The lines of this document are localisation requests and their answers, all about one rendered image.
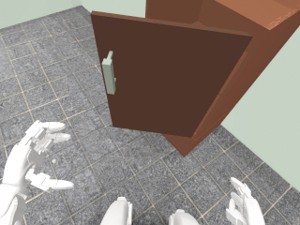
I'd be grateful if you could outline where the robot right thigh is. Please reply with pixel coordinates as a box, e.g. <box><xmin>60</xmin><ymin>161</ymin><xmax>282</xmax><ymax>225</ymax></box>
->
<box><xmin>169</xmin><ymin>212</ymin><xmax>200</xmax><ymax>225</ymax></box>

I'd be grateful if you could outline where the robot right hand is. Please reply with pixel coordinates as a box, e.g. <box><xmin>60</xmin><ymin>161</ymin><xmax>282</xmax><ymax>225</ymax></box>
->
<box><xmin>226</xmin><ymin>177</ymin><xmax>265</xmax><ymax>225</ymax></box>

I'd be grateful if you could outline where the cupboard door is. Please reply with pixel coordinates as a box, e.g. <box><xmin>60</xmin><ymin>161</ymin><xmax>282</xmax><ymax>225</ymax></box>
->
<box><xmin>90</xmin><ymin>10</ymin><xmax>253</xmax><ymax>138</ymax></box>

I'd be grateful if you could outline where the left robot forearm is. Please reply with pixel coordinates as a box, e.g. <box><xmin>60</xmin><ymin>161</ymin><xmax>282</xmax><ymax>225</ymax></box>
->
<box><xmin>0</xmin><ymin>183</ymin><xmax>29</xmax><ymax>225</ymax></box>

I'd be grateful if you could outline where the robot left hand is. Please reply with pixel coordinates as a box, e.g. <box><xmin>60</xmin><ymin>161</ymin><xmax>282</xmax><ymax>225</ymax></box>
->
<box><xmin>2</xmin><ymin>120</ymin><xmax>75</xmax><ymax>193</ymax></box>

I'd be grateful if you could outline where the handle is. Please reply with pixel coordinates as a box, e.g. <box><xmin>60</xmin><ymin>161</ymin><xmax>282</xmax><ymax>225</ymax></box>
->
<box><xmin>101</xmin><ymin>51</ymin><xmax>116</xmax><ymax>95</ymax></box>

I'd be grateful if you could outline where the robot left thigh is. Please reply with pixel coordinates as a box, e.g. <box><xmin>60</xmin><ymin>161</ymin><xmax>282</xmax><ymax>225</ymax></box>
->
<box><xmin>100</xmin><ymin>200</ymin><xmax>133</xmax><ymax>225</ymax></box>

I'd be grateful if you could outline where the robot thigh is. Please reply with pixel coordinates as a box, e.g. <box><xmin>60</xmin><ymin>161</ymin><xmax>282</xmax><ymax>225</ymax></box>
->
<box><xmin>100</xmin><ymin>200</ymin><xmax>133</xmax><ymax>225</ymax></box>
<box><xmin>169</xmin><ymin>212</ymin><xmax>200</xmax><ymax>225</ymax></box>

